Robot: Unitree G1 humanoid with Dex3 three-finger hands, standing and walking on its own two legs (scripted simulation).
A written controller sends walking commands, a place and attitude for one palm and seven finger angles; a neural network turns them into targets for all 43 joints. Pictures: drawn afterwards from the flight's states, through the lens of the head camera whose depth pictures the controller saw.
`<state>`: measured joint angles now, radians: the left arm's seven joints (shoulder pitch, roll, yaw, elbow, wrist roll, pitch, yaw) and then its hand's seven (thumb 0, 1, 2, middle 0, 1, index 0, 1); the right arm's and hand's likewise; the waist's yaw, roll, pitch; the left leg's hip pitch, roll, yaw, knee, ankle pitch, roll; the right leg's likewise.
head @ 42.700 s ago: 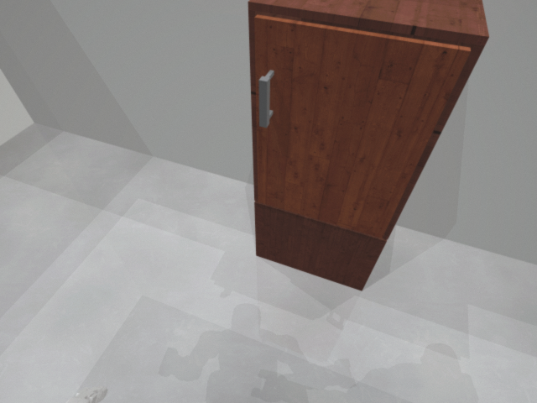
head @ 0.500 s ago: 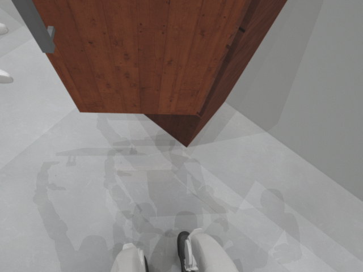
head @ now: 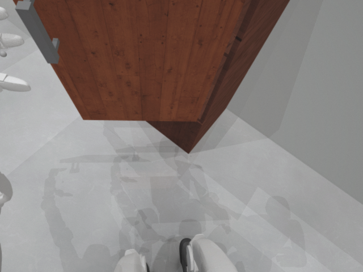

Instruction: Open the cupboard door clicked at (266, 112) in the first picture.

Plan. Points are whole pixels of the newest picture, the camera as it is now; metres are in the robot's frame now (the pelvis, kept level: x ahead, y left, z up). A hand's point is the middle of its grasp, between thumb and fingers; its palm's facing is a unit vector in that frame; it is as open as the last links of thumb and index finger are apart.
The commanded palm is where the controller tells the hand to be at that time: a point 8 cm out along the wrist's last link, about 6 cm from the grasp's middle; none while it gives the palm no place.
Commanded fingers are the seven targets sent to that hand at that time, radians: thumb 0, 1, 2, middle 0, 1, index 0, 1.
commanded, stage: move the hooked fingers beside the handle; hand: left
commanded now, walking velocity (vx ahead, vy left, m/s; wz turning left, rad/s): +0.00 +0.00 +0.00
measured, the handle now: (42, 28) +0.59 +0.22 +0.10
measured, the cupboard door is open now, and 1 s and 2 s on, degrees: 41 41 41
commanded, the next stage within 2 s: slide the fingers in behind the handle in 0.18 s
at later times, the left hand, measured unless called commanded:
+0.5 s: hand (8, 57) +0.52 +0.26 +0.11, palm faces -0.04 -1.00 -0.02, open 14.0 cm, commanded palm +0.50 +0.30 +0.10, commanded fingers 0.00 -0.50 0.30 -0.30 -1.20 -0.30 -1.20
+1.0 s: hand (29, 55) +0.53 +0.23 +0.10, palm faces -0.04 -1.00 -0.02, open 14.0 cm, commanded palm +0.51 +0.27 +0.10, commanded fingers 0.00 -0.50 0.30 -0.30 -1.20 -0.30 -1.20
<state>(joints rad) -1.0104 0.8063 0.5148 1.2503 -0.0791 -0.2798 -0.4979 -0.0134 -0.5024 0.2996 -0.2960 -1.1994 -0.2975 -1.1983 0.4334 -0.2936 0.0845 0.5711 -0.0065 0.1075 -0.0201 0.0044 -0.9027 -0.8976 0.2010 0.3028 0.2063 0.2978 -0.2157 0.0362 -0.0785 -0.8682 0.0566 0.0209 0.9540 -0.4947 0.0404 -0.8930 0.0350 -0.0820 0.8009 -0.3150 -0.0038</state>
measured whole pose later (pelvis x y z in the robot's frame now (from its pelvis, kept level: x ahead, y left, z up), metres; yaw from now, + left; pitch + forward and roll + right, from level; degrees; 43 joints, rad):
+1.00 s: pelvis +0.00 +0.00 +0.00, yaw +0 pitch +23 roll -4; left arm -1.01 0.71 0.46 1.23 -0.09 -0.30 -0.43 -0.01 -0.50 0.30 -0.29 -1.20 -0.30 -1.20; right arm 0.44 -0.29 0.07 0.59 -0.01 0.09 -0.01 0.01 -0.90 -0.90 0.20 0.30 0.21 0.30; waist -0.21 0.04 -0.08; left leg -0.86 0.05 0.02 0.95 -0.49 0.04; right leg -0.89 0.03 -0.08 0.81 -0.32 -0.01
